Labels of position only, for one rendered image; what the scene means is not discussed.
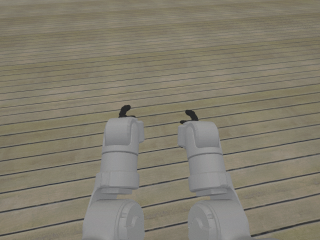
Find right robot forearm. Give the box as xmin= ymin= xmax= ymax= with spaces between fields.
xmin=177 ymin=120 xmax=245 ymax=212

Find left robot upper arm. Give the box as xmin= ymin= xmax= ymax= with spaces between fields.
xmin=81 ymin=198 xmax=145 ymax=240

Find left robot forearm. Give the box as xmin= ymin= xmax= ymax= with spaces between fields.
xmin=82 ymin=116 xmax=145 ymax=228

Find left robot hand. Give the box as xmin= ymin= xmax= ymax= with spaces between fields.
xmin=119 ymin=105 xmax=136 ymax=118

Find right robot upper arm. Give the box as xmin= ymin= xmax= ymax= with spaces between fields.
xmin=187 ymin=199 xmax=280 ymax=240

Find right robot hand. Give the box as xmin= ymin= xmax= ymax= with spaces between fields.
xmin=180 ymin=110 xmax=199 ymax=148

